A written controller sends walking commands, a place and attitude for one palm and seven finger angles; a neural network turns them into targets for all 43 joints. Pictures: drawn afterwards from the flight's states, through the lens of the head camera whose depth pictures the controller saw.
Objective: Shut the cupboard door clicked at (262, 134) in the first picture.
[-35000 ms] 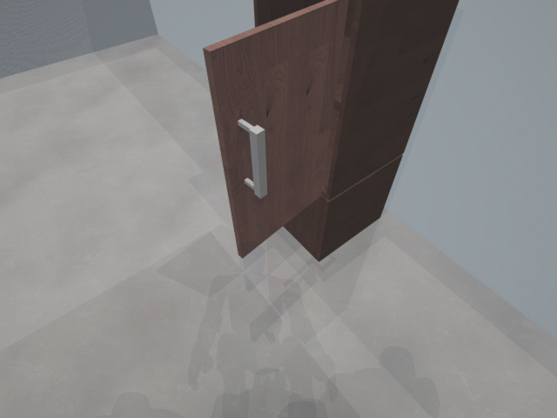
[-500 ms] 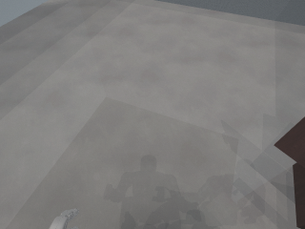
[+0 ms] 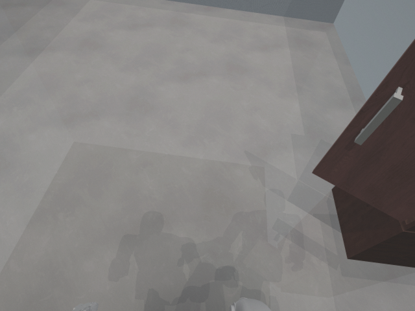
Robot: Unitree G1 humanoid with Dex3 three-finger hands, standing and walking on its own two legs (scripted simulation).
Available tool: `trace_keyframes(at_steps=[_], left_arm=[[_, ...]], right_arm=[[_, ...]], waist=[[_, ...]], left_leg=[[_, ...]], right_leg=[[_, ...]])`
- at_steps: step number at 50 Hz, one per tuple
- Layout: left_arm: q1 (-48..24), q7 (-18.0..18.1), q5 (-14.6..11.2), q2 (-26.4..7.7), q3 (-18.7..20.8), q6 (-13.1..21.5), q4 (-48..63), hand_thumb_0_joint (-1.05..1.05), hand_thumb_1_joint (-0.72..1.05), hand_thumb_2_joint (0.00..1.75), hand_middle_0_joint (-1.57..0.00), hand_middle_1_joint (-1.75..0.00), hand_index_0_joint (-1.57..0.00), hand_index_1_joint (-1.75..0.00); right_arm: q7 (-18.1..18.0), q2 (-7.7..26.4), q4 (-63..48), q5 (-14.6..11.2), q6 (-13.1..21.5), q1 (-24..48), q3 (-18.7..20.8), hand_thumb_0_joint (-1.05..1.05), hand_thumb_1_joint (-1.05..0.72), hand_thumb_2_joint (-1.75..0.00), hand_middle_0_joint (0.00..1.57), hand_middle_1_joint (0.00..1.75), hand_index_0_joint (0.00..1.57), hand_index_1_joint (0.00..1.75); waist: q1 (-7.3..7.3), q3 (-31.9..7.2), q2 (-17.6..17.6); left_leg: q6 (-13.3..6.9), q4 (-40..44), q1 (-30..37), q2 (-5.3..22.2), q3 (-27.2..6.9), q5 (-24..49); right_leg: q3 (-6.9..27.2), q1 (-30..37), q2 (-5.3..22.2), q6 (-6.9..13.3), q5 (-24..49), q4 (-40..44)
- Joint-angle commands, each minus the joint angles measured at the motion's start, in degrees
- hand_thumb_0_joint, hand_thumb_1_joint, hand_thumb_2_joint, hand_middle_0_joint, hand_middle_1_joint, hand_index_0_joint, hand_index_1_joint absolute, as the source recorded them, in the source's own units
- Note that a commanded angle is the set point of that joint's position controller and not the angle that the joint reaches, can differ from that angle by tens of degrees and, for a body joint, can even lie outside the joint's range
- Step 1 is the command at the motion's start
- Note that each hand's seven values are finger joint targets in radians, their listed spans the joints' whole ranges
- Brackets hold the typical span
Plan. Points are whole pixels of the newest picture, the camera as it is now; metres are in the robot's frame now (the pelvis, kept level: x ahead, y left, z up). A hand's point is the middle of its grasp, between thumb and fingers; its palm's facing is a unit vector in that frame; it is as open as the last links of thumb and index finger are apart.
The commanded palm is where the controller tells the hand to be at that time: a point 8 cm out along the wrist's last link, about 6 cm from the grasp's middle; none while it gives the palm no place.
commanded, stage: turn to face it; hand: left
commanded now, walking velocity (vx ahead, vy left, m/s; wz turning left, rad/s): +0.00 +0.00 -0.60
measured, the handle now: (377, 117) +0.62 -0.43 +0.02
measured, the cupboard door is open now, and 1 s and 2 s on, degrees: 61 61 61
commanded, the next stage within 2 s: take the last steps up to it in 0.82 s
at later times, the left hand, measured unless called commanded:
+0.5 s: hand (137, 300) +0.16 +0.15 -0.17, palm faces -0.25 -0.94 -0.22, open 7.4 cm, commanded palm none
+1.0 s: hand (168, 284) +0.19 +0.09 -0.16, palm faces -0.43 -0.87 -0.25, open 7.4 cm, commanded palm none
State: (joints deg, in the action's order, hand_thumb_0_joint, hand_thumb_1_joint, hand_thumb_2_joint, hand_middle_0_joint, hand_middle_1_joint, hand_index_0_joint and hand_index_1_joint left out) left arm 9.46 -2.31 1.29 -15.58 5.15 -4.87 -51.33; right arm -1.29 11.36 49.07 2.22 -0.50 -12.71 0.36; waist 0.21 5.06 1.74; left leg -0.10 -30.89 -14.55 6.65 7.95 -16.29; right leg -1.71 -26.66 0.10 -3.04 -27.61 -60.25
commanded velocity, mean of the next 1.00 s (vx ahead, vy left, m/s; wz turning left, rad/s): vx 0.03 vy -0.02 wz -0.41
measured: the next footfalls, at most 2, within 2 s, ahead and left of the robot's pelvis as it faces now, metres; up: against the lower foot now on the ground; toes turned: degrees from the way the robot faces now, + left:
right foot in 0.18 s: +0.03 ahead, -0.15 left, +0.00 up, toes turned -11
left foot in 0.52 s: +0.11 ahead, +0.09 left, +0.00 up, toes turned -13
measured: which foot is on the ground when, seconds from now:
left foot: down 0.00-0.18, up 0.20-0.50, down 0.52-0.84, up 0.86-1.00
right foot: up 0.00-0.16, down 0.18-0.52, up 0.54-0.80, down 0.82-1.00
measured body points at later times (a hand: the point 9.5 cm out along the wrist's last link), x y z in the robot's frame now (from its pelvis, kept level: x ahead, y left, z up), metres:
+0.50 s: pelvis +0.02 -0.02 -0.01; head +0.07 -0.02 +0.44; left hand +0.17 +0.20 -0.15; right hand +0.04 -0.30 -0.14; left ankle +0.06 +0.10 -0.73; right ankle -0.01 -0.14 -0.74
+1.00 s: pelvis +0.03 -0.05 +0.00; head +0.06 -0.08 +0.45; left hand +0.21 +0.14 -0.14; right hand -0.05 -0.30 -0.16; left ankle +0.06 +0.08 -0.68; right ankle -0.02 -0.14 -0.74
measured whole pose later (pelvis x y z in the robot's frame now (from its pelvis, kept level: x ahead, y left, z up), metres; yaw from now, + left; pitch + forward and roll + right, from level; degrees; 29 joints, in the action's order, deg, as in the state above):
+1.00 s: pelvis +0.03 -0.05 +0.00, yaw -26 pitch +1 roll +0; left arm 10.8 0.1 1.6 -10.6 2.3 -1.5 -54.4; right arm -1.0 14.0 55.6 1.3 -3.3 -13.6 2.7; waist -1.5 3.1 -2.0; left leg 3.6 -58.5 -24.9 3.7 3.0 -26.8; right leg -1.3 -12.8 -0.5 1.8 -16.3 -28.5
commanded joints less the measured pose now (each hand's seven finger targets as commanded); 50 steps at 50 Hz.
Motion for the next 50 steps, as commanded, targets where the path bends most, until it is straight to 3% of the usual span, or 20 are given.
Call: trace_keyframes(at_steps=[1,5,7,9,11,15,19,23,24,26,29,32,37,39,40,41,42,45,47,50], left_arm=[[-4.6,-0.4,-0.3,-1.4,0.1,1.5,6.4,0.0,0.9,0.9,-0.2,-0.3,-0.2,-0.3],[-3.2,-0.2,-0.2,-1.9,-0.1,1.9,6.1,0.0,0.9,0.9,-0.2,-0.3,-0.2,-0.3],[2.6,0.1,-0.1,-4.0,0.5,2.6,4.4,0.0,0.9,0.9,-0.2,-0.3,-0.2,-0.3],[8.0,1.6,0.1,-14.0,2.1,3.6,2.7,0.0,0.9,0.9,-0.2,-0.3,-0.2,-0.3],[5.3,2.9,-0.1,-12.9,2.3,3.5,3.0,0.0,0.9,0.9,-0.2,-0.3,-0.2,-0.3],[-2.3,3.0,0.2,-8.8,1.0,3.6,5.4,0.0,0.9,0.9,-0.2,-0.3,-0.2,-0.3],[0.1,2.5,0.2,-10.0,1.3,3.4,4.6,0.0,0.9,0.9,-0.2,-0.3,-0.2,-0.3],[-2.2,2.5,-0.2,-9.1,1.3,3.0,4.5,0.0,0.9,0.9,-0.2,-0.3,-0.2,-0.3],[-2.2,2.4,-0.6,-7.4,0.9,2.7,4.8,0.0,0.9,0.9,-0.2,-0.3,-0.2,-0.3],[0.0,1.7,-0.8,-3.2,-0.1,2.6,6.4,0.0,0.9,0.9,-0.2,-0.3,-0.2,-0.3],[-1.3,1.0,-0.1,-4.3,0.8,2.1,4.7,0.0,0.9,0.9,-0.2,-0.3,-0.2,-0.3],[-1.8,0.6,-0.4,-2.0,-0.2,1.7,4.3,0.0,0.9,0.9,-0.2,-0.3,-0.2,-0.3],[-1.5,0.7,-0.3,-0.6,-0.9,2.3,3.5,0.0,0.9,0.9,-0.2,-0.3,-0.2,-0.3],[2.7,0.9,-0.3,-1.4,-0.6,2.8,2.0,0.0,0.9,0.9,-0.2,-0.3,-0.2,-0.3],[4.9,1.3,-0.1,-4.0,-0.3,3.2,1.3,0.0,0.9,0.9,-0.2,-0.3,-0.2,-0.3],[6.9,2.0,0.5,-8.9,0.7,3.8,0.5,0.0,0.9,0.9,-0.2,-0.3,-0.2,-0.3],[8.8,2.3,0.1,-11.8,0.8,4.1,-0.3,0.0,0.9,0.9,-0.2,-0.3,-0.2,-0.3],[3.2,3.6,0.0,-7.3,0.4,4.1,0.0,0.0,0.9,0.9,-0.2,-0.3,-0.2,-0.3],[1.5,3.4,0.1,-6.1,-0.1,4.3,0.7,0.0,0.9,0.9,-0.2,-0.3,-0.2,-0.3],[2.1,2.9,0.3,-6.3,0.0,4.5,-0.2,0.0,0.9,0.9,-0.2,-0.3,-0.2,-0.3]], right_arm=[[-0.9,13.4,-1.6,-0.3,0.5,-4.0,4.4,0.0,-0.9,-0.9,0.2,0.3,0.2,0.3],[-0.2,14.4,-1.2,-0.4,0.0,-2.6,5.1,0.0,-0.9,-0.9,0.2,0.3,0.2,0.3],[0.0,14.3,-1.6,-0.9,-0.2,-0.7,5.4,0.0,-0.9,-0.9,0.2,0.3,0.2,0.3],[0.5,7.9,-5.7,-1.5,-0.7,3.2,3.8,0.0,-0.9,-0.9,0.2,0.3,0.2,0.3],[-0.4,8.9,-5.3,-1.6,-1.7,5.0,3.8,0.0,-0.9,-0.9,0.2,0.3,0.2,0.3],[0.2,8.5,-2.5,-1.4,-1.3,1.3,3.6,0.0,-0.9,-0.9,0.2,0.3,0.2,0.3],[0.3,7.5,-3.0,-1.5,-1.1,2.0,3.4,0.0,-0.9,-0.9,0.2,0.3,0.2,0.3],[-0.3,7.7,-1.6,-1.8,-0.2,-3.3,3.1,0.0,-0.9,-0.9,0.2,0.3,0.2,0.3],[-0.5,9.4,-1.1,-1.6,0.4,-5.1,3.3,0.0,-0.9,-0.9,0.2,0.3,0.2,0.3],[-0.8,17.4,-2.0,-0.4,0.6,-7.0,4.5,0.0,-0.9,-0.9,0.2,0.3,0.2,0.3],[-1.3,13.5,-2.7,0.0,0.9,-1.9,3.5,0.0,-0.9,-0.9,0.2,0.3,0.2,0.3],[-1.3,12.3,-1.8,0.0,0.7,-1.8,3.5,0.0,-0.9,-0.9,0.2,0.3,0.2,0.3],[-0.7,13.3,0.9,-0.4,-0.1,-3.6,4.4,0.0,-0.9,-0.9,0.2,0.3,0.2,0.3],[-0.5,13.2,1.1,-0.8,-0.3,-2.2,4.6,0.0,-0.9,-0.9,0.2,0.3,0.2,0.3],[-0.2,12.0,1.0,-1.3,-0.4,-2.2,4.5,0.0,-0.9,-0.9,0.2,0.3,0.2,0.3],[0.0,8.2,-0.5,-1.7,-0.4,-1.4,4.0,0.0,-0.9,-0.9,0.2,0.3,0.2,0.3],[0.0,6.7,-2.0,-1.7,-0.9,1.9,3.2,0.0,-0.9,-0.9,0.2,0.3,0.2,0.3],[-0.6,7.9,0.7,-1.6,-1.3,1.3,3.4,0.0,-0.9,-0.9,0.2,0.3,0.2,0.3],[0.0,6.3,2.3,-1.3,-1.3,-1.3,2.9,0.0,-0.9,-0.9,0.2,0.3,0.2,0.3],[0.6,5.8,2.0,-0.8,-0.9,-0.5,3.0,0.0,-0.9,-0.9,0.2,0.3,0.2,0.3]], waist=[[-2.58,-7.4,-13.4],[-1.9,-6.3,-14.8],[1.49,-8.2,-9.6],[4.58,-7.1,15.6],[3.32,-5.7,14.5],[-0.78,-7.5,7.2],[0.42,-7.7,6.6],[-2.26,-8.7,6.7],[-2.97,-9.4,2.5],[-2.92,-9.7,-19.3],[-1.02,-5.4,-13.8],[-1.18,-6.8,-12.2],[-2.02,-7.3,-13.9],[0.29,-8.3,-11.6],[1.02,-9.0,-7.6],[1.94,-9.0,6.5],[3.82,-6.9,10.9],[0.76,-5.6,10.3],[-0.88,-7.9,7.5],[-0.09,-5.9,7.9]], left_leg=[[-6.9,8.1,9.3,13.6,-5.9,28.8],[-5.4,5.2,5.6,14.5,-3.4,23.3],[-1.2,-3.6,0.0,11.8,0.1,16.3],[4.7,-27.2,-20.9,-1.3,1.8,-21.4],[4.3,-36.9,-23.2,-0.1,-7.4,-17.6],[5.3,-29.5,-15.8,-0.3,-6.2,-8.7],[5.1,-18.0,-12.1,-3.3,-4.8,-7.9],[4.2,0.5,-0.2,-4.6,-4.8,1.5],[3.2,7.9,6.4,-1.9,-7.3,5.3],[-7.7,14.1,10.3,19.5,-27.7,17.3],[-9.0,12.7,4.0,15.5,-19.4,23.1],[-7.9,9.0,8.0,12.0,-10.2,32.0],[-6.7,6.0,6.3,11.7,-7.6,28.6],[-4.0,1.9,3.5,10.1,-5.4,22.9],[-1.2,-2.6,-1.2,7.6,-3.7,16.4],[2.4,-11.6,-11.8,0.8,1.8,-1.5],[3.2,-22.4,-15.5,-3.1,-1.4,-20.1],[3.3,-33.3,-19.4,-1.4,-8.5,-13.7],[3.9,-30.7,-15.5,-1.9,-6.4,-10.0],[4.0,-22.6,-13.4,-2.4,-3.8,-8.5]], right_leg=[[-2.0,0.2,1.0,0.2,0.7,8.0],[-4.6,7.7,-0.2,1.5,4.4,19.6],[-3.8,19.1,0.0,3.0,16.1,33.6],[24.5,26.8,21.8,12.9,39.6,42.1],[26.1,20.8,20.4,16.6,33.2,42.8],[14.6,17.1,13.4,13.7,33.7,39.4],[17.7,16.8,12.3,14.0,32.4,38.9],[18.6,11.9,9.8,10.3,30.5,34.1],[16.2,7.1,6.4,7.5,25.7,30.4],[3.4,-4.1,-3.3,2.2,-7.4,8.2],[4.4,-4.7,0.6,0.9,-2.6,-6.4],[1.1,-1.9,1.0,0.4,-1.0,2.0],[-3.3,8.3,-1.0,1.6,4.2,19.5],[-3.8,16.0,-1.2,2.4,15.3,31.5],[0.9,22.5,2.1,3.7,21.8,37.2],[16.0,28.3,14.4,8.0,32.0,40.7],[22.2,23.7,22.1,14.7,39.5,42.5],[18.6,22.1,17.5,16.5,41.7,40.7],[11.9,20.7,13.7,14.5,38.3,40.2],[12.6,18.7,12.2,14.4,19.4,44.4]])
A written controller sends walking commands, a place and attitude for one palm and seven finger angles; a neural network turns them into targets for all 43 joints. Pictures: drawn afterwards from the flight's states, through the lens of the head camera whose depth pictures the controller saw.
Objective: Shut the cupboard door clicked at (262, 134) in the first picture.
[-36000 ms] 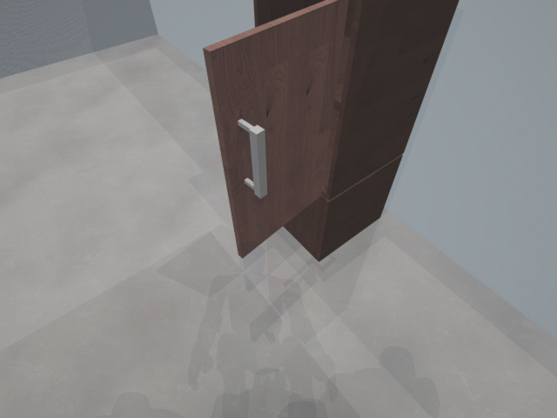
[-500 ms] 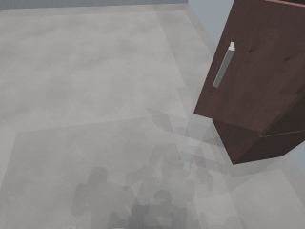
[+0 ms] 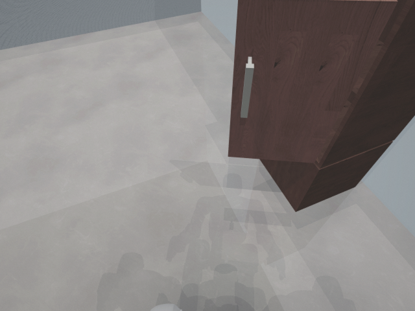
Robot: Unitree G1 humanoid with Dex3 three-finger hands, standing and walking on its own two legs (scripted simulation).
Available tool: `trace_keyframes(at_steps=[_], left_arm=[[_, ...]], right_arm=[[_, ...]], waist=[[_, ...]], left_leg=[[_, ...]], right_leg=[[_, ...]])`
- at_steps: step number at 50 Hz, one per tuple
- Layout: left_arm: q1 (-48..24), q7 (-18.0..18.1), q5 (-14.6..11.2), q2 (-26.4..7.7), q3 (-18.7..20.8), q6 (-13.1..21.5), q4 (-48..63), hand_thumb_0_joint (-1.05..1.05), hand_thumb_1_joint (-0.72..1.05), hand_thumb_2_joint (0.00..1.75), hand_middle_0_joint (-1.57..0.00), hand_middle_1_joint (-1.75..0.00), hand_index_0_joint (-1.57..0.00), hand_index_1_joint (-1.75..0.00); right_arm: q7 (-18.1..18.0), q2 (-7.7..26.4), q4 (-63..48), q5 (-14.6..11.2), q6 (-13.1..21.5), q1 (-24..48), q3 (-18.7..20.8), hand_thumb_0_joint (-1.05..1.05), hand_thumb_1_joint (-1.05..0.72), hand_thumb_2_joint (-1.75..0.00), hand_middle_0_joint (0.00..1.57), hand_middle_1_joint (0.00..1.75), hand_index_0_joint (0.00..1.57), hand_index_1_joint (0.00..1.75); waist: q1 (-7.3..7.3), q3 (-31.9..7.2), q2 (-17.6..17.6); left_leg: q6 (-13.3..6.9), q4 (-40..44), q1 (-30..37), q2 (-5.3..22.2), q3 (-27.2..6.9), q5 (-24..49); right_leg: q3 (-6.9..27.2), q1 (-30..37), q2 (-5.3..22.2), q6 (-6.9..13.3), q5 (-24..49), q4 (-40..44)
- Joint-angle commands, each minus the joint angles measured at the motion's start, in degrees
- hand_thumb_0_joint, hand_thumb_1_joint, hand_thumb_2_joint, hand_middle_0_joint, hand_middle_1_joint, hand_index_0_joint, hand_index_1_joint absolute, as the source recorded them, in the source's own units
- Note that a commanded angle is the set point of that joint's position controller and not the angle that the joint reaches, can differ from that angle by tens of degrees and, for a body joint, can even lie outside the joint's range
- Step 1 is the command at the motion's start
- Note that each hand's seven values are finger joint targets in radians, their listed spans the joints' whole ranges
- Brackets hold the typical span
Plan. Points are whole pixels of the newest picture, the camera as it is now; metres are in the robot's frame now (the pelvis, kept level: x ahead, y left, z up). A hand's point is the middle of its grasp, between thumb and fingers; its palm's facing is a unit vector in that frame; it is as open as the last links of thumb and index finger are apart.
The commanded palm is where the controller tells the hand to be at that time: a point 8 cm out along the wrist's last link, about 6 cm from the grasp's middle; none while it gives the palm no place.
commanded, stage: take the last steps up to it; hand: left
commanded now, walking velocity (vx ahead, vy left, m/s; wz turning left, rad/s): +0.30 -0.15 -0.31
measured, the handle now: (246, 88) +0.69 -0.09 +0.02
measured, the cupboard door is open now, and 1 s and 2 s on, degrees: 61 61 61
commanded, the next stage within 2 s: come to a stop and stand still in 0.70 s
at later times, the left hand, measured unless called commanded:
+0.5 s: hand (159, 268) +0.24 +0.14 -0.17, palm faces -0.24 -0.96 -0.17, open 7.4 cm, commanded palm none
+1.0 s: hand (203, 250) +0.29 +0.03 -0.19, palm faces -0.09 -0.98 -0.15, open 7.3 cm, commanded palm none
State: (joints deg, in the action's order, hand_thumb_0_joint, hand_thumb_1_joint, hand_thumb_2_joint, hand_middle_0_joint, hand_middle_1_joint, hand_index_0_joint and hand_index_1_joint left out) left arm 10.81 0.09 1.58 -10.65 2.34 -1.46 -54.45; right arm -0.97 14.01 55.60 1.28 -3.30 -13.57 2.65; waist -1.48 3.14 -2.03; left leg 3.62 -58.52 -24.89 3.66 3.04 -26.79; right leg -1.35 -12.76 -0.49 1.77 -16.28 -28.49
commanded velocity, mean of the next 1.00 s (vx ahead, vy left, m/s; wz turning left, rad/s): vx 0.11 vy -0.09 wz -0.09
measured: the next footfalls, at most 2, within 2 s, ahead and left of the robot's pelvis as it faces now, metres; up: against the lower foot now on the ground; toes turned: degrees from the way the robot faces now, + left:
left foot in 0.16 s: +0.07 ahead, +0.12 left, +0.00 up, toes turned +4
right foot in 0.58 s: +0.23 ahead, -0.23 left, +0.00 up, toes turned -13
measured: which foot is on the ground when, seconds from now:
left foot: up 0.00-0.14, down 0.16-0.58, up 0.60-0.86, down 0.88-1.00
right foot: down 0.00-0.16, up 0.18-0.56, down 0.58-1.00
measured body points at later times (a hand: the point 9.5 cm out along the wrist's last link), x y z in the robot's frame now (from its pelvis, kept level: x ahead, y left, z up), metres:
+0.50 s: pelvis +0.10 -0.04 +0.00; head +0.14 -0.03 +0.45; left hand +0.25 +0.19 -0.15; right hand -0.02 -0.26 -0.13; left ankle +0.03 +0.12 -0.74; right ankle +0.17 -0.21 -0.70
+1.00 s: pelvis +0.24 -0.14 +0.00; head +0.26 -0.11 +0.45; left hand +0.30 +0.08 -0.17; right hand +0.30 -0.37 -0.14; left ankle +0.26 -0.05 -0.74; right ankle +0.19 -0.22 -0.74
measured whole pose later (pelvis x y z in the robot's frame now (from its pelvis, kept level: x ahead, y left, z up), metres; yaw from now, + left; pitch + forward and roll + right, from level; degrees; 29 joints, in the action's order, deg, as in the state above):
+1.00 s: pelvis +0.24 -0.14 +0.00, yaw -9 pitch +0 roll -1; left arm 13.7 1.5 0.6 -10.3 1.3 -0.8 -61.6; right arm -2.0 7.4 56.9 0.9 1.1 -9.7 -0.9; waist 1.1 1.7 2.8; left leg -2.5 -31.6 -14.5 2.0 7.4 -17.0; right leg -7.1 -9.7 -1.3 1.2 -18.6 -28.8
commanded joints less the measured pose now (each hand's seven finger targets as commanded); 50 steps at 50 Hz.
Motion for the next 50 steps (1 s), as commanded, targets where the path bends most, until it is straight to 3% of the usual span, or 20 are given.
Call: trace_keyframes(at_steps=[1,3,6,7,8,9,12,16,23,25,27,28,29,30,35,40,42,44,45,50], left_arm=[[1.6,0.2,0.1,-11.5,3.0,1.2,2.7,0.0,0.9,0.9,-0.2,-0.3,-0.2,-0.3],[1.7,-0.2,0.2,-12.0,3.4,1.2,2.2,0.0,0.9,0.9,-0.2,-0.3,-0.2,-0.3],[-0.7,-1.0,-0.6,-10.0,3.1,0.9,2.3,0.0,0.9,0.9,-0.2,-0.3,-0.2,-0.3],[-0.4,-1.6,-0.9,-5.7,2.3,0.7,3.6,0.0,0.9,0.9,-0.2,-0.3,-0.2,-0.3],[-2.8,-1.9,-0.6,-5.0,1.9,0.8,6.0,0.0,0.9,0.9,-0.2,-0.3,-0.2,-0.3],[-5.8,-2.5,0.4,-7.5,2.5,0.8,7.0,0.0,0.9,0.9,-0.2,-0.3,-0.2,-0.3],[-4.4,-3.6,0.8,-7.2,3.1,0.6,4.5,0.0,0.9,0.9,-0.2,-0.3,-0.2,-0.3],[-3.8,-3.9,0.2,-4.3,2.0,0.1,3.0,0.0,0.9,0.9,-0.2,-0.3,-0.2,-0.3],[-8.8,-4.0,-0.1,-4.6,1.4,0.2,3.4,0.0,0.9,0.9,-0.2,-0.3,-0.2,-0.3],[-6.2,-3.8,-0.1,-5.9,1.8,0.6,2.6,0.0,0.9,0.9,-0.2,-0.3,-0.2,-0.3],[7.2,-3.3,0.1,-8.9,2.8,1.7,-1.9,0.0,0.9,0.9,-0.2,-0.3,-0.2,-0.3],[15.7,-2.3,0.4,-14.6,4.2,2.7,-4.5,0.0,0.9,0.9,-0.2,-0.3,-0.2,-0.3],[18.4,-1.6,-0.2,-17.9,4.5,2.8,-5.5,0.0,0.9,0.9,-0.2,-0.3,-0.2,-0.3],[15.2,-0.6,-0.6,-16.5,4.3,2.4,-4.7,0.0,0.9,0.9,-0.2,-0.3,-0.2,-0.3],[-1.6,0.7,0.1,-7.1,1.3,2.7,-0.4,0.0,0.9,0.9,-0.2,-0.3,-0.2,-0.3],[0.1,0.3,0.0,-6.4,1.2,2.8,-1.8,0.0,0.9,0.9,-0.2,-0.3,-0.2,-0.3],[0.6,0.6,-1.0,-4.8,0.8,3.0,-2.3,0.0,0.9,0.9,-0.2,-0.3,-0.2,-0.3],[5.1,1.1,-1.6,-1.2,-0.4,2.7,-3.0,0.0,0.9,0.9,-0.2,-0.3,-0.2,-0.3],[5.9,1.5,-1.2,-1.4,-0.7,2.2,-3.4,0.0,0.9,0.9,-0.2,-0.3,-0.2,-0.3],[6.4,2.1,-1.0,-5.2,-0.1,1.1,-4.1,0.0,0.9,0.9,-0.2,-0.3,-0.2,-0.3]], right_arm=[[0.3,3.2,-5.0,0.2,2.3,1.3,0.7,0.0,-0.9,-0.9,0.2,0.3,0.2,0.3],[0.3,3.1,-5.3,0.2,3.0,1.4,0.8,0.0,-0.9,-0.9,0.2,0.3,0.2,0.3],[-0.5,4.2,-1.9,0.5,4.6,-8.6,0.8,0.0,-0.9,-0.9,0.2,0.3,0.2,0.3],[-1.0,9.5,-0.7,1.2,5.0,-12.9,1.9,0.0,-0.9,-0.9,0.2,0.3,0.2,0.3],[-1.6,14.5,-0.6,1.8,5.1,-17.6,2.7,0.0,-0.9,-0.9,0.2,0.3,0.2,0.3],[-1.5,14.8,-1.1,1.5,5.1,-16.5,2.7,0.0,-0.9,-0.9,0.2,0.3,0.2,0.3],[-1.6,9.1,-2.4,1.1,6.1,-9.4,1.1,0.0,-0.9,-0.9,0.2,0.3,0.2,0.3],[-1.6,7.6,-0.2,0.9,6.9,-12.4,0.7,0.0,-0.9,-0.9,0.2,0.3,0.2,0.3],[-0.9,8.6,2.1,1.1,6.0,-12.5,1.8,0.0,-0.9,-0.9,0.2,0.3,0.2,0.3],[-0.8,9.4,2.3,1.0,5.6,-10.7,2.2,0.0,-0.9,-0.9,0.2,0.3,0.2,0.3],[-0.5,9.2,2.4,0.3,5.6,-8.8,2.1,0.0,-0.9,-0.9,0.2,0.3,0.2,0.3],[0.1,5.5,1.7,-0.6,5.7,-9.2,1.4,0.0,-0.9,-0.9,0.2,0.3,0.2,0.3],[-0.3,1.8,-0.6,-1.4,5.5,-7.8,0.5,0.0,-0.9,-0.9,0.2,0.3,0.2,0.3],[-0.7,2.7,-1.5,-1.4,4.8,-5.0,0.8,0.0,-0.9,-0.9,0.2,0.3,0.2,0.3],[0.1,0.0,1.3,0.3,3.0,-8.7,0.5,0.0,-0.9,-0.9,0.2,0.3,0.2,0.3],[0.2,-1.5,0.3,0.5,3.5,-8.1,-0.1,0.0,-0.9,-0.9,0.2,0.3,0.2,0.3],[0.0,-1.6,1.6,0.3,4.4,-10.0,-1.0,0.0,-0.9,-0.9,0.2,0.3,0.2,0.3],[-0.8,3.8,1.2,0.2,5.2,-7.5,-1.1,0.0,-0.9,-0.9,0.2,0.3,0.2,0.3],[-1.3,4.3,0.6,-0.1,4.7,-4.4,-1.3,0.0,-0.9,-0.9,0.2,0.3,0.2,0.3],[-2.5,4.0,0.7,-1.2,3.6,-0.7,-0.4,0.0,-0.9,-0.9,0.2,0.3,0.2,0.3]], waist=[[2.24,-3.3,11.7],[2.18,-1.5,11.7],[-2.83,-2.6,5.6],[-4.57,-1.9,-9.4],[-6.34,-1.3,-16.0],[-5.99,0.3,-8.4],[-1.43,4.4,-7.1],[-1.01,1.4,-6.8],[-1.84,3.2,-9.7],[-0.02,2.5,-9.1],[6.37,-5.0,-2.4],[9.81,-11.3,10.5],[9.44,-13.1,19.2],[8.47,-10.4,15.5],[-1.32,-4.3,9.2],[-1.46,-2.3,7.3],[-2.46,-3.4,2.8],[0.58,-4.5,-9.9],[1.42,-1.6,-8.7],[1.48,-5.1,-7.2]], left_leg=[[0.1,8.9,-2.7,0.5,1.7,1.2],[-0.5,16.6,1.5,-0.1,2.5,0.8],[-1.4,34.1,21.9,0.0,2.9,9.6],[-4.9,42.0,27.9,12.0,-14.3,-3.1],[-10.9,49.5,27.9,26.1,-31.8,-12.1],[-12.9,51.2,22.0,27.6,-32.7,-13.6],[-9.8,49.9,16.4,20.8,-17.5,2.9],[-8.5,45.7,22.4,16.5,-2.4,27.6],[-7.8,43.9,17.5,17.0,3.8,26.4],[-7.2,40.5,15.2,17.0,3.8,27.3],[-4.2,24.1,11.3,12.0,8.5,33.4],[-2.4,7.9,-0.6,6.3,11.1,19.5],[-1.7,-8.6,-9.5,-0.5,6.9,-12.5],[-3.0,-14.0,-10.6,1.7,0.3,-10.8],[-2.6,-3.9,1.0,4.5,0.8,1.8],[-2.6,16.6,7.5,1.8,3.4,6.3],[-2.2,30.1,15.5,1.2,1.8,18.8],[-8.5,35.3,17.2,13.8,-11.6,45.9],[-10.7,35.2,13.6,15.7,-11.6,52.7],[-9.1,32.4,22.4,10.9,-5.7,66.9]], right_leg=[[13.5,4.6,12.7,10.1,3.5,13.1],[15.7,1.0,12.7,10.5,-3.1,13.5],[11.9,-12.1,6.9,5.8,-12.3,5.2],[6.4,-22.8,0.3,2.2,-14.7,-8.1],[0.3,-29.7,-2.1,-0.1,-18.1,-23.2],[4.6,-29.2,1.7,0.3,-14.9,-30.9],[4.2,-28.6,4.9,-1.5,-3.6,-38.5],[0.9,-27.2,4.5,-2.9,1.7,-32.3],[-3.8,-15.9,4.0,-1.9,5.0,-12.9],[-5.0,-8.3,2.6,-0.9,4.0,-8.1],[-5.8,10.6,-0.2,0.6,6.9,-0.1],[6.2,24.6,10.6,4.4,2.9,4.7],[23.4,25.8,22.6,10.0,8.2,10.8],[23.5,18.4,22.9,11.8,6.1,14.2],[4.5,-3.9,14.4,9.7,4.8,14.9],[6.0,-5.5,13.0,10.6,2.8,14.0],[4.5,-5.3,11.3,7.4,10.0,7.6],[-0.3,-4.3,4.3,-0.3,3.8,1.6],[-1.0,-1.2,3.4,-1.2,0.0,0.8],[0.3,-0.2,5.0,-1.4,11.2,0.0]])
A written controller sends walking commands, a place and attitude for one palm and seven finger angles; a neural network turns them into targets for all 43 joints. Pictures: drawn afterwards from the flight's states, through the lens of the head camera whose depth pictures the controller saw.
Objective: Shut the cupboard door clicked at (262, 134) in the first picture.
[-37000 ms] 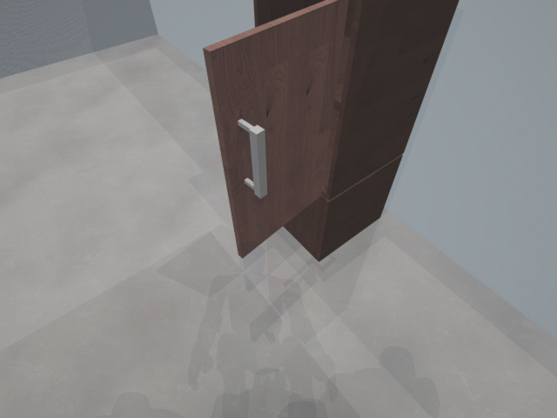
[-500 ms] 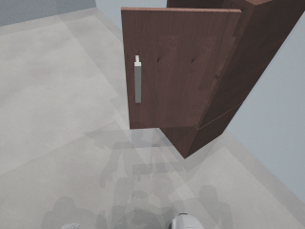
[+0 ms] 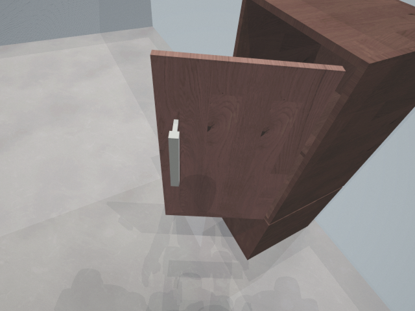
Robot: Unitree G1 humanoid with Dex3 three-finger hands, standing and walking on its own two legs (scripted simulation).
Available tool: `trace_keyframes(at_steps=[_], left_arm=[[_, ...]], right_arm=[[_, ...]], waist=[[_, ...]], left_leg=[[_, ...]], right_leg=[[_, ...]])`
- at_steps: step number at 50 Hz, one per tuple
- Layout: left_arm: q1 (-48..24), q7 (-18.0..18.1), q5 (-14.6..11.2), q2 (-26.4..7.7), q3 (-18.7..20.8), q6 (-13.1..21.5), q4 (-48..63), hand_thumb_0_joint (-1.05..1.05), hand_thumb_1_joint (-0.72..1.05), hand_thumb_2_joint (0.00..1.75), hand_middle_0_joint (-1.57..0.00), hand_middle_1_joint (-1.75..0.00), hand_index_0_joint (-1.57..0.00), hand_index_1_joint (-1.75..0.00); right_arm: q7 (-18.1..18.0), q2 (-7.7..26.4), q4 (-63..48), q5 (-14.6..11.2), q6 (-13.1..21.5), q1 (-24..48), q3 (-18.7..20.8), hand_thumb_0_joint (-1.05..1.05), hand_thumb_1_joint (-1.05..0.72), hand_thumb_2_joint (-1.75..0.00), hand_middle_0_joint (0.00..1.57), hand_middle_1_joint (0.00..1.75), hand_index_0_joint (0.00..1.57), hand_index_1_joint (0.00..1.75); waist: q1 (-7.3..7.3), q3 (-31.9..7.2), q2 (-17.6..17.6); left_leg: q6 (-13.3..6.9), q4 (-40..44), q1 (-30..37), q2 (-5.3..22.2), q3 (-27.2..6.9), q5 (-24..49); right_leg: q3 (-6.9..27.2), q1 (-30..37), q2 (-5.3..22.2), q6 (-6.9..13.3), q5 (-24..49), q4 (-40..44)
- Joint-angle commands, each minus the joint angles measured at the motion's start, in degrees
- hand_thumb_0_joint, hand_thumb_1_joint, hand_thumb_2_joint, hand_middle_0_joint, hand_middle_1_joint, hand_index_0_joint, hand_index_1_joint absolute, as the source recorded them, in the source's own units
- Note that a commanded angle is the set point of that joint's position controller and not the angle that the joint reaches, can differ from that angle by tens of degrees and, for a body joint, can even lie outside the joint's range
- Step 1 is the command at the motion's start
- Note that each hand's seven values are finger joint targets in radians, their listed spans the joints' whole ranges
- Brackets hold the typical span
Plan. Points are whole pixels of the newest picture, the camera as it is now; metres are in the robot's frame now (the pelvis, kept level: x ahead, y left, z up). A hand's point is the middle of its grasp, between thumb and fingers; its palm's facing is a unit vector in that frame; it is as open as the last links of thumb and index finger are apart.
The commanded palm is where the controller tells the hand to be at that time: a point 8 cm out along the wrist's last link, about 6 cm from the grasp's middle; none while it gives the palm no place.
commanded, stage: come to a stop and stand still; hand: left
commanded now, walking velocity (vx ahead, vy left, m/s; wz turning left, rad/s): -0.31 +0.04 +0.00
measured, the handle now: (175, 154) +0.44 +0.11 +0.02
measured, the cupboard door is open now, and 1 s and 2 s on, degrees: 61 61 61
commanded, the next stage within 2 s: look again from close up in 1.04 s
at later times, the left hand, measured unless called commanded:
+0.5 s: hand out of the picture +0.01 +0.21 -0.17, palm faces +0.03 -0.97 -0.23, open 7.4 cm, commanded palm none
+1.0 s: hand out of the picture -0.03 +0.23 -0.18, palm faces -0.01 -0.99 -0.15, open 7.3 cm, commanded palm none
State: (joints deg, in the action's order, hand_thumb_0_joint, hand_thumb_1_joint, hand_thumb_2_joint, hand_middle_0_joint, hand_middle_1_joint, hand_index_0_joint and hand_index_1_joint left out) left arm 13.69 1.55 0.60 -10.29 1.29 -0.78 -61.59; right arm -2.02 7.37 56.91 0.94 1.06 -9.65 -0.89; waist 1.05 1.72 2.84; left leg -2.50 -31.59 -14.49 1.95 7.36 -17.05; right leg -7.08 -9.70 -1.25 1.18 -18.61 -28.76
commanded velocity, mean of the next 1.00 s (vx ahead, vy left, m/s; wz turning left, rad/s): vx -0.03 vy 0.02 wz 0.00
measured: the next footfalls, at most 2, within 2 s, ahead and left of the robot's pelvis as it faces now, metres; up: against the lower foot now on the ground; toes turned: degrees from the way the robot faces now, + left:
left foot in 0.48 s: +0.01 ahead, +0.15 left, +0.00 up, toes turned +1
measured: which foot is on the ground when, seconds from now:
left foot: down 0.00-0.14, up 0.16-0.46, down 0.48-1.00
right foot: down 0.00-1.00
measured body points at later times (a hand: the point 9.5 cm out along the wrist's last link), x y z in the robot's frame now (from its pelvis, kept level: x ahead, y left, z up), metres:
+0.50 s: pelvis -0.01 +0.02 +0.00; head +0.02 +0.02 +0.45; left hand +0.01 +0.26 -0.16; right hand +0.05 -0.23 -0.15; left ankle -0.03 +0.15 -0.74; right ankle -0.04 -0.09 -0.73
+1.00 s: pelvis -0.02 +0.06 +0.01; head -0.01 +0.09 +0.46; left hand -0.03 +0.28 -0.16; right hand -0.04 -0.15 -0.14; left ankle -0.03 +0.15 -0.73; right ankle -0.04 -0.09 -0.73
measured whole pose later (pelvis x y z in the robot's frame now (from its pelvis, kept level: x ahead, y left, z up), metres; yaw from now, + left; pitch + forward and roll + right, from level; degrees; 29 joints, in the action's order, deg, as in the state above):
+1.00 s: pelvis -0.02 +0.06 +0.01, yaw -2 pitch -2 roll +0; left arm 16.4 1.6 0.9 -9.7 0.4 -0.6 -66.1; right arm -1.7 6.6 64.7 0.6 0.6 -17.6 -0.7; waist 0.2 2.2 2.9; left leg -2.5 -22.0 -7.0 -1.2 4.1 -13.7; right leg -1.0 -7.1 3.5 -2.9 -12.5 -21.2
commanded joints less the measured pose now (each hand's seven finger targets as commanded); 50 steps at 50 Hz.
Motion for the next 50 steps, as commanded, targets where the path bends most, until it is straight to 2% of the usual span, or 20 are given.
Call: trace_keyframes(at_steps=[1,3,5,6,7,8,10,12,14,17,19,21,22,23,24,25,27,29,35,50], left_arm=[[3.9,0.8,0.1,-5.9,1.3,0.4,3.3,0.0,0.9,0.9,-0.2,-0.3,-0.2,-0.3],[4.3,1.0,0.4,-6.7,1.7,0.5,4.2,0.0,0.9,0.9,-0.2,-0.3,-0.2,-0.3],[5.1,1.2,0.8,-7.6,2.1,0.8,4.7,0.0,0.9,0.9,-0.2,-0.3,-0.2,-0.3],[5.2,1.3,1.0,-9.0,2.4,0.8,4.9,0.0,0.9,0.9,-0.2,-0.3,-0.2,-0.3],[6.2,1.3,1.1,-9.7,2.6,0.7,4.7,0.0,0.9,0.9,-0.2,-0.3,-0.2,-0.3],[7.3,1.4,1.2,-9.5,2.6,0.5,4.2,0.0,0.9,0.9,-0.2,-0.3,-0.2,-0.3],[5.2,1.7,1.2,-8.9,2.3,0.3,4.8,0.0,0.9,0.9,-0.2,-0.3,-0.2,-0.3],[4.0,1.7,1.0,-9.2,2.4,0.5,5.7,0.0,0.9,0.9,-0.2,-0.3,-0.2,-0.3],[4.0,1.5,0.9,-9.5,2.4,0.8,5.8,0.0,0.9,0.9,-0.2,-0.3,-0.2,-0.3],[4.5,1.2,1.0,-9.8,2.2,1.0,5.1,0.0,0.9,0.9,-0.2,-0.3,-0.2,-0.3],[3.6,1.0,1.0,-10.4,2.4,1.1,4.6,0.0,0.9,0.9,-0.2,-0.3,-0.2,-0.3],[2.1,0.9,0.6,-10.0,2.1,1.2,4.0,0.0,0.9,0.9,-0.2,-0.3,-0.2,-0.3],[1.6,0.8,0.1,-9.4,1.9,1.1,3.8,0.0,0.9,0.9,-0.2,-0.3,-0.2,-0.3],[2.9,0.7,-0.2,-7.6,1.6,0.9,3.8,0.0,0.9,0.9,-0.2,-0.3,-0.2,-0.3],[3.4,0.9,0.0,-6.3,1.1,0.6,3.8,0.0,0.9,0.9,-0.2,-0.3,-0.2,-0.3],[2.8,0.9,0.6,-5.3,1.0,0.2,3.9,0.0,0.9,0.9,-0.2,-0.3,-0.2,-0.3],[0.9,0.4,0.0,-5.9,0.9,0.0,2.7,0.0,0.9,0.9,-0.2,-0.3,-0.2,-0.3],[1.4,0.2,-0.1,-5.7,0.6,0.0,1.6,0.0,0.9,0.9,-0.2,-0.3,-0.2,-0.3],[2.2,-0.1,0.2,-4.9,0.2,0.3,-0.7,0.0,0.9,0.9,-0.2,-0.3,-0.2,-0.3],[6.3,0.4,0.2,-2.5,-0.5,0.6,-3.2,0.0,0.9,0.9,-0.2,-0.3,-0.2,-0.3]], right_arm=[[-1.4,11.1,-0.9,-0.8,-1.2,-4.4,3.7,0.0,-0.9,-0.9,0.2,0.3,0.2,0.3],[-1.3,11.8,-2.0,-0.6,-2.1,-3.7,4.6,0.0,-0.9,-0.9,0.2,0.3,0.2,0.3],[-1.0,10.9,-3.0,-0.5,-2.8,-3.2,5.1,0.0,-0.9,-0.9,0.2,0.3,0.2,0.3],[-0.7,9.8,-3.3,-0.5,-3.3,-3.1,5.1,0.0,-0.9,-0.9,0.2,0.3,0.2,0.3],[-0.3,8.3,-4.2,-0.5,-3.8,-1.1,4.7,0.0,-0.9,-0.9,0.2,0.3,0.2,0.3],[-0.2,7.3,-4.9,-0.5,-4.3,1.7,4.8,0.0,-0.9,-0.9,0.2,0.3,0.2,0.3],[-0.1,7.7,-4.3,-0.6,-4.9,2.1,4.8,0.0,-0.9,-0.9,0.2,0.3,0.2,0.3],[0.4,7.8,-3.7,-0.5,-4.8,2.5,4.5,0.0,-0.9,-0.9,0.2,0.3,0.2,0.3],[0.8,7.6,-3.4,-0.6,-4.7,2.9,4.2,0.0,-0.9,-0.9,0.2,0.3,0.2,0.3],[1.0,7.3,-2.7,-0.8,-4.2,2.9,3.6,0.0,-0.9,-0.9,0.2,0.3,0.2,0.3],[1.0,7.4,-1.8,-0.9,-3.7,0.9,3.5,0.0,-0.9,-0.9,0.2,0.3,0.2,0.3],[0.8,7.1,0.0,-0.8,-3.0,-2.1,3.1,0.0,-0.9,-0.9,0.2,0.3,0.2,0.3],[0.8,8.0,0.9,-0.7,-2.3,-4.1,3.1,0.0,-0.9,-0.9,0.2,0.3,0.2,0.3],[0.6,10.3,1.0,-0.4,-1.6,-3.8,3.2,0.0,-0.9,-0.9,0.2,0.3,0.2,0.3],[0.6,11.7,1.0,-0.2,-1.5,-3.3,3.1,0.0,-0.9,-0.9,0.2,0.3,0.2,0.3],[0.4,11.7,1.1,-0.2,-1.6,-2.7,3.0,0.0,-0.9,-0.9,0.2,0.3,0.2,0.3],[0.1,10.7,2.0,-0.3,-1.1,-2.5,2.3,0.0,-0.9,-0.9,0.2,0.3,0.2,0.3],[-0.1,10.3,2.8,-0.3,-0.9,-3.2,2.0,0.0,-0.9,-0.9,0.2,0.3,0.2,0.3],[-0.1,8.8,4.2,-0.5,-0.3,-6.2,1.9,0.0,-0.9,-0.9,0.2,0.3,0.2,0.3],[-0.5,6.9,6.1,-0.8,0.3,-10.7,1.8,0.0,-0.9,-0.9,0.2,0.3,0.2,0.3]], waist=[[-1.21,-5.4,-9.3],[-1.44,-7.6,-5.4],[-1.25,-8.0,0.4],[-0.97,-7.6,3.9],[0.28,-6.1,7.1],[1.56,-4.0,6.9],[0.3,-2.9,5.1],[0.3,-3.6,3.6],[0.34,-3.6,4.0],[0.86,-3.6,6.1],[0.25,-4.0,6.8],[-0.96,-4.1,5.8],[-1.61,-4.7,3.9],[-0.28,-5.7,-1.6],[0.28,-4.2,-4.3],[0.48,-0.7,-2.5],[0.13,0.2,-7.8],[0.52,0.2,-9.4],[0.06,2.3,-4.3],[-0.44,3.6,-2.9]], left_leg=[[-2.6,4.2,13.1,12.2,-9.7,55.8],[-1.7,1.2,12.5,10.7,-8.6,48.1],[0.5,-3.3,7.6,7.1,-5.5,33.9],[2.2,-7.3,2.6,3.7,-3.3,19.9],[3.5,-13.6,-4.9,-0.9,-3.1,-5.9],[3.6,-21.6,-9.8,-3.2,-5.6,-16.3],[4.1,-29.8,-12.7,-2.7,-8.6,-14.5],[4.8,-30.2,-13.5,-2.2,-8.9,-12.2],[5.2,-26.3,-12.5,-1.6,-8.5,-10.6],[5.2,-15.9,-8.6,-1.1,-6.5,-9.8],[5.1,-8.0,-4.7,-1.0,-5.4,-7.3],[4.8,3.9,2.1,-1.0,-4.9,1.8],[4.1,9.4,6.8,0.8,-6.5,12.4],[2.2,8.2,10.4,5.8,-10.7,24.3],[0.3,7.9,7.0,8.9,-12.5,25.2],[0.0,8.5,2.7,9.4,-12.7,20.1],[0.9,10.9,1.9,6.8,-12.0,20.0],[0.9,12.9,1.4,6.5,-11.8,18.1],[1.3,15.5,1.7,5.1,-11.3,10.4],[1.0,16.1,3.5,4.2,-10.2,9.9]], right_leg=[[6.7,-3.3,6.1,-0.6,17.7,0.0],[8.7,-2.5,7.3,0.3,28.4,-0.5],[12.9,0.3,11.5,2.7,44.3,0.4],[16.1,3.1,16.1,4.9,54.3,1.6],[19.0,6.5,20.2,8.0,65.6,3.1],[19.7,7.4,22.1,9.7,70.6,4.1],[17.3,7.5,20.5,10.7,65.4,4.1],[15.6,8.6,18.7,10.8,57.4,4.9],[14.4,8.5,17.8,10.5,51.2,5.7],[14.1,8.3,16.5,10.1,48.2,5.9],[14.0,7.3,16.1,9.8,44.9,5.3],[12.6,4.7,13.8,6.7,39.3,3.5],[11.6,2.6,12.0,4.0,34.1,1.8],[9.8,-0.3,9.0,1.3,25.1,1.9],[8.7,0.5,6.9,0.1,14.5,4.0],[8.4,0.8,5.9,-0.2,9.4,5.8],[8.1,2.5,6.2,-0.3,12.8,5.4],[8.0,4.2,6.0,-0.3,11.1,6.0],[8.0,3.6,6.5,-0.5,10.2,9.0],[8.4,1.7,6.9,-1.1,10.9,9.6]])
